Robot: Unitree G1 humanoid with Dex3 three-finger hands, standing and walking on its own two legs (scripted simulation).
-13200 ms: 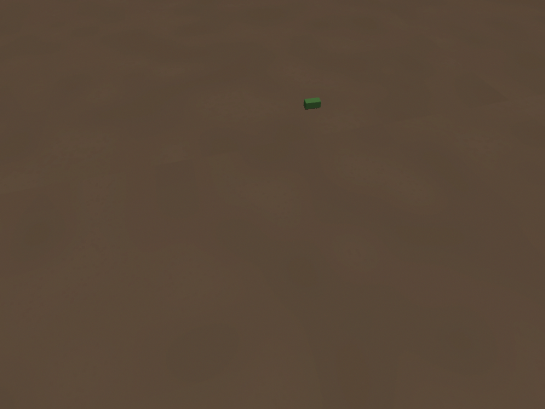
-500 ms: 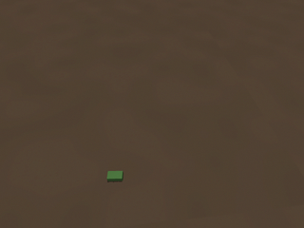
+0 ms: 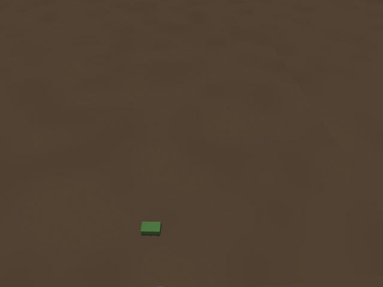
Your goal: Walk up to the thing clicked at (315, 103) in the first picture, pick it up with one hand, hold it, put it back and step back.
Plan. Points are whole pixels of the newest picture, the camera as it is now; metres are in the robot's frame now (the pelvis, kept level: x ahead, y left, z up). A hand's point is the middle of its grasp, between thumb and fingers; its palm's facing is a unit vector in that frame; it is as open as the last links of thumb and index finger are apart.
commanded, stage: walk up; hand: left
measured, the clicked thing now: (151, 228) +0.51 +0.26 -0.76
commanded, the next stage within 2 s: none
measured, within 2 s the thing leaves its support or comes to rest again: neither
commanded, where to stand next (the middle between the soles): +0.11 +0.03 m, yaw -1 degrees
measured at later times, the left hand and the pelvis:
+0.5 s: hand out of the picture +0.14 +0.36 -0.18, palm faces -0.02 -0.94 -0.33, open 7.4 cm; pelvis +0.10 +0.09 -0.01, yaw -1 degrees
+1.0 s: hand (100, 254) +0.21 +0.26 -0.16, palm faces -0.06 -0.92 -0.39, open 7.4 cm; pelvis +0.10 +0.01 -0.02, yaw -2 degrees
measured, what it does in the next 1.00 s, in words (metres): steps on the spot: left foot, then right foot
